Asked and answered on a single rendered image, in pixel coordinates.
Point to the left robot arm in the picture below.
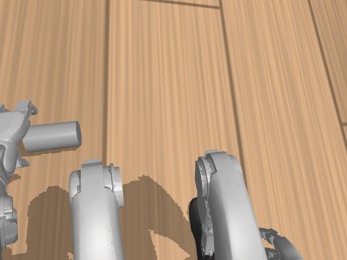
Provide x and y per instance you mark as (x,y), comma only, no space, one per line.
(8,215)

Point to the can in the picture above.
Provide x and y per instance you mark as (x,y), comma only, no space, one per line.
(52,136)

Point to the right robot foot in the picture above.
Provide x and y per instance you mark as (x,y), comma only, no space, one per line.
(196,229)

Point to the left robot hand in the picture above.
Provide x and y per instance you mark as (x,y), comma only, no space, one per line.
(15,124)

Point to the right robot hand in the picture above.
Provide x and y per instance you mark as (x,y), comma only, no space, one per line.
(284,249)

